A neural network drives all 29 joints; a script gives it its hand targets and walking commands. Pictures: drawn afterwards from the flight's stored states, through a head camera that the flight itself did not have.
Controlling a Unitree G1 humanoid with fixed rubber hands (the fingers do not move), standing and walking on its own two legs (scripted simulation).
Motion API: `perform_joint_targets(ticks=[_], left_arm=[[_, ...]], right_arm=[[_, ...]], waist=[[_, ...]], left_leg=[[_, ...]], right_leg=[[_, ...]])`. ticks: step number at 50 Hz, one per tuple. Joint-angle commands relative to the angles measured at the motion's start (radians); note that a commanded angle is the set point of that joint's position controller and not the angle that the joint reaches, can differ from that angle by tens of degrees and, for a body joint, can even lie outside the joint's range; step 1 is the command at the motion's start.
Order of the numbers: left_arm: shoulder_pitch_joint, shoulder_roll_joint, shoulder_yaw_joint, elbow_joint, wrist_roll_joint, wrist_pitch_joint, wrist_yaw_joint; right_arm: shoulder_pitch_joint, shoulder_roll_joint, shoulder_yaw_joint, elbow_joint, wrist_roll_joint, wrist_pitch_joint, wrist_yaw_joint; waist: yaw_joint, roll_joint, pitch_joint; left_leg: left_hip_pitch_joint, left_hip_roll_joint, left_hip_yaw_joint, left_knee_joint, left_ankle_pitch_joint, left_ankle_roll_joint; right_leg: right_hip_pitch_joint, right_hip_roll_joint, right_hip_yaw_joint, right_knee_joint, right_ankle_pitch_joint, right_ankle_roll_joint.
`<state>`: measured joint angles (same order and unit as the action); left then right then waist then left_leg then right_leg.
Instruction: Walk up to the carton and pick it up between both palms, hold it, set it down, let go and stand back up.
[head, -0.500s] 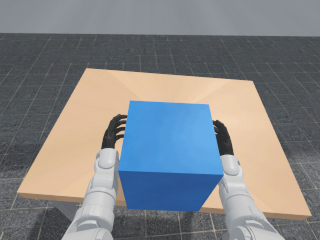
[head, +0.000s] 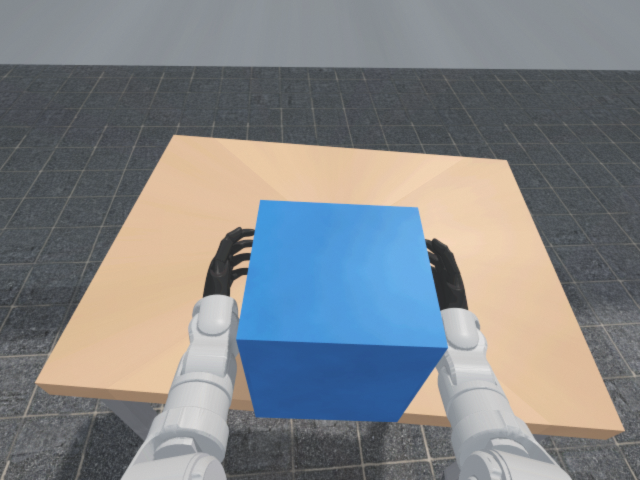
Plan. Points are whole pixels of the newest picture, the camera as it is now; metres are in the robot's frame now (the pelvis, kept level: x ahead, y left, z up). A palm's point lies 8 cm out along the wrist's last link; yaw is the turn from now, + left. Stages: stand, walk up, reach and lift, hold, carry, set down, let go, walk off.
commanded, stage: reach and lift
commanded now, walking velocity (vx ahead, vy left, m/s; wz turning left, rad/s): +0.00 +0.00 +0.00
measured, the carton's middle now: (332, 317) +0.36 +0.01 +0.00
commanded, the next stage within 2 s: none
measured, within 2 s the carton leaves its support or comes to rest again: leaves its support in 0.36 s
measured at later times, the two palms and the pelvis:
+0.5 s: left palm (224, 276) +0.36 +0.15 +0.08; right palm (460, 293) +0.36 -0.15 +0.07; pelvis -0.01 +0.00 +0.00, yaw -1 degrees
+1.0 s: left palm (226, 263) +0.37 +0.15 +0.09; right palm (462, 286) +0.37 -0.15 +0.08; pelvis -0.01 +0.00 +0.00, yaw -1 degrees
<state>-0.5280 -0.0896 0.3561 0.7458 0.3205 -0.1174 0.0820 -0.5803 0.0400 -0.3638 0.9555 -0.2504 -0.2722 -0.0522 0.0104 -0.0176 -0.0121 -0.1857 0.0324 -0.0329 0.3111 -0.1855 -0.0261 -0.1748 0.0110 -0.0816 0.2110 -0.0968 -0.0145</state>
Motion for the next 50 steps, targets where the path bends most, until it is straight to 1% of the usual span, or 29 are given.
perform_joint_targets(ticks=[1, 9, 11, 14, 17, 19, 21, 24, 26, 29, 32, 33, 35, 37, 40, 43, 45, 47, 50], left_arm=[[-0.449, -0.541, -0.320, -0.012, 0.019, -0.018, -0.112], [-0.466, -0.552, -0.327, -0.002, 0.013, -0.022, -0.107], [-0.487, -0.561, -0.338, -0.005, 0.004, -0.030, -0.103], [-0.536, -0.582, -0.365, -0.017, -0.010, -0.069, -0.091], [-0.582, -0.598, -0.385, -0.028, -0.015, -0.135, -0.079], [-0.582, -0.593, -0.372, -0.019, 0.004, -0.181, -0.075], [-0.548, -0.572, -0.335, 0.022, 0.032, -0.207, -0.082], [-0.536, -0.535, -0.272, 0.074, 0.062, -0.218, -0.100], [-0.558, -0.519, -0.244, 0.090, 0.074, -0.218, -0.106], [-0.606, -0.509, -0.231, 0.091, 0.084, -0.218, -0.106], [-0.645, -0.506, -0.242, 0.085, 0.080, -0.213, -0.101], [-0.632, -0.497, -0.234, 0.085, 0.078, -0.206, -0.102], [-0.652, -0.496, -0.249, 0.071, 0.062, -0.191, -0.104], [-0.664, -0.506, -0.279, 0.066, 0.041, -0.175, -0.102], [-0.668, -0.544, -0.354, 0.042, -0.009, -0.167, -0.089], [-0.652, -0.581, -0.434, 0.002, -0.066, -0.149, -0.078], [-0.634, -0.602, -0.482, -0.038, -0.098, -0.119, -0.076], [-0.636, -0.621, -0.532, -0.109, -0.132, -0.074, -0.078], [-0.622, -0.638, -0.594, -0.236, -0.168, 0.036, -0.087]], right_arm=[[-0.482, 0.505, 0.286, -0.077, -0.051, -0.076, 0.109], [-0.494, 0.513, 0.298, -0.076, -0.044, -0.078, 0.103], [-0.511, 0.518, 0.309, -0.082, -0.040, -0.088, 0.098], [-0.556, 0.526, 0.335, -0.093, -0.037, -0.133, 0.090], [-0.617, 0.521, 0.358, -0.094, -0.047, -0.210, 0.083], [-0.632, 0.514, 0.358, -0.070, -0.069, -0.271, 0.081], [-0.621, 0.491, 0.332, -0.009, -0.099, -0.322, 0.076], [-0.606, 0.459, 0.274, 0.077, -0.141, -0.367, 0.068], [-0.611, 0.449, 0.236, 0.115, -0.162, -0.380, 0.063], [-0.638, 0.449, 0.195, 0.142, -0.183, -0.383, 0.054], [-0.660, 0.459, 0.183, 0.152, -0.189, -0.366, 0.046], [-0.595, 0.479, 0.191, 0.151, -0.198, -0.342, 0.035], [-0.598, 0.504, 0.208, 0.128, -0.184, -0.296, 0.028], [-0.608, 0.519, 0.240, 0.100, -0.159, -0.262, 0.027], [-0.647, 0.536, 0.338, 0.023, -0.095, -0.239, 0.031], [-0.664, 0.568, 0.475, -0.069, 0.004, -0.194, 0.027], [-0.659, 0.590, 0.567, -0.142, 0.074, -0.142, 0.019], [-0.651, 0.609, 0.645, -0.225, 0.141, -0.076, 0.006], [-0.635, 0.612, 0.730, -0.361, 0.239, 0.038, -0.014]], waist=[[-0.007, 0.036, -0.397], [-0.008, 0.036, -0.409], [-0.010, 0.037, -0.432], [-0.009, 0.042, -0.498], [0.003, 0.042, -0.572], [0.010, 0.032, -0.590], [0.018, 0.009, -0.538], [0.030, -0.026, -0.428], [0.034, -0.036, -0.385], [0.035, -0.027, -0.378], [0.032, -0.005, -0.409], [0.014, 0.010, -0.444], [0.013, 0.027, -0.475], [0.011, 0.035, -0.496], [0.021, 0.044, -0.590], [0.023, 0.035, -0.654], [0.015, 0.021, -0.644], [-0.003, -0.002, -0.626], [-0.029, -0.022, -0.578]], left_leg=[[-0.018, -0.041, 0.098, -0.015, 0.313, -0.037], [-0.018, -0.039, 0.096, -0.013, 0.312, -0.036], [-0.017, -0.038, 0.095, -0.008, 0.326, -0.038], [-0.005, -0.034, 0.092, 0.011, 0.388, -0.047], [0.007, -0.028, 0.092, 0.030, 0.463, -0.055], [0.014, -0.024, 0.094, 0.032, 0.478, -0.051], [0.005, -0.023, 0.105, 0.012, 0.423, -0.040], [-0.032, -0.028, 0.133, -0.043, 0.264, -0.018], [-0.044, -0.033, 0.150, -0.072, 0.182, -0.006], [-0.039, -0.039, 0.166, -0.088, 0.125, 0.000], [-0.032, -0.044, 0.170, -0.087, 0.104, 0.000], [-0.034, -0.043, 0.155, -0.072, 0.107, 0.001], [-0.060, -0.049, 0.147, -0.069, 0.097, 0.001], [-0.056, -0.051, 0.138, -0.057, 0.117, -0.002], [-0.011, -0.046, 0.117, -0.011, 0.240, -0.017], [0.021, -0.046, 0.088, 0.036, 0.356, -0.021], [0.025, -0.050, 0.067, 0.054, 0.387, -0.018], [0.027, -0.054, 0.049, 0.059, 0.387, -0.012], [0.056, -0.060, 0.028, 0.064, 0.385, -0.010]], right_leg=[[0.291, 0.011, -0.010, 0.060, 0.276, 0.010], [0.277, 0.011, -0.009, 0.057, 0.271, 0.008], [0.274, 0.013, -0.010, 0.060, 0.290, 0.009], [0.278, 0.019, -0.016, 0.076, 0.359, 0.008], [0.287, 0.027, -0.026, 0.094, 0.438, 0.008], [0.287, 0.028, -0.033, 0.099, 0.458, 0.008], [0.277, 0.023, -0.037, 0.085, 0.410, 0.007], [0.253, 0.009, -0.037, 0.053, 0.262, 0.008], [0.232, 0.001, -0.037, 0.031, 0.171, 0.008], [0.198, -0.006, -0.038, 0.009, 0.076, 0.006], [0.168, -0.009, -0.039, -0.001, 0.023, 0.004], [0.176, -0.016, -0.015, 0.002, 0.037, 0.002], [0.189, -0.018, -0.006, 0.010, 0.039, 0.003], [0.192, -0.013, -0.004, 0.017, 0.058, 0.005], [0.193, 0.006, -0.005, 0.042, 0.160, 0.005], [0.216, 0.021, 0.008, 0.068, 0.281, 0.012], [0.243, 0.024, 0.023, 0.080, 0.331, 0.020], [0.268, 0.023, 0.039, 0.089, 0.357, 0.031], [0.286, 0.023, 0.052, 0.087, 0.359, 0.040]])
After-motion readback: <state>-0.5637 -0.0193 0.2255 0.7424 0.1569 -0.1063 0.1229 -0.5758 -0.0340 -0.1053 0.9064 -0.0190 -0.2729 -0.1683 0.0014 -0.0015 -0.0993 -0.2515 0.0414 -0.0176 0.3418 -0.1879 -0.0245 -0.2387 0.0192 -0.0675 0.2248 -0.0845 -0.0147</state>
